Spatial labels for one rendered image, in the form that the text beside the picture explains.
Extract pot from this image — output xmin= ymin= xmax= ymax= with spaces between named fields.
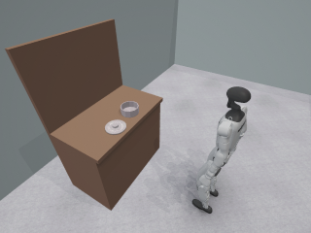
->
xmin=121 ymin=101 xmax=139 ymax=117

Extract left robot foot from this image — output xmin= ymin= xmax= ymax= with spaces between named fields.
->
xmin=192 ymin=199 xmax=213 ymax=214

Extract right robot forearm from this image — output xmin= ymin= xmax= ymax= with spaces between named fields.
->
xmin=235 ymin=132 xmax=245 ymax=147

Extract robot right hand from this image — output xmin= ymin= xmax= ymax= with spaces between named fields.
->
xmin=231 ymin=146 xmax=237 ymax=155

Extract robot right upper arm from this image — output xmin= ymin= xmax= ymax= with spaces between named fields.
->
xmin=240 ymin=105 xmax=248 ymax=134

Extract lid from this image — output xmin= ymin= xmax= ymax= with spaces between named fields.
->
xmin=105 ymin=119 xmax=126 ymax=135

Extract robot left upper arm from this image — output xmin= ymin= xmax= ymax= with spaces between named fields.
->
xmin=215 ymin=121 xmax=232 ymax=160

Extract left robot forearm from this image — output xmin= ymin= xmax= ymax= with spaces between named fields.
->
xmin=205 ymin=152 xmax=225 ymax=180

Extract robot left hand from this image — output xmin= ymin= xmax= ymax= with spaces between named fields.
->
xmin=196 ymin=174 xmax=212 ymax=190

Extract robot foot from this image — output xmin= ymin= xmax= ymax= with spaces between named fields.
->
xmin=192 ymin=199 xmax=213 ymax=214
xmin=209 ymin=188 xmax=219 ymax=197

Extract table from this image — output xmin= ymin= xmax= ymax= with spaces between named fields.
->
xmin=5 ymin=18 xmax=163 ymax=211

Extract knob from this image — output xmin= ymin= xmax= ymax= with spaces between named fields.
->
xmin=112 ymin=122 xmax=119 ymax=128

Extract right robot foot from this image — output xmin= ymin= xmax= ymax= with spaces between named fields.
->
xmin=209 ymin=188 xmax=219 ymax=197

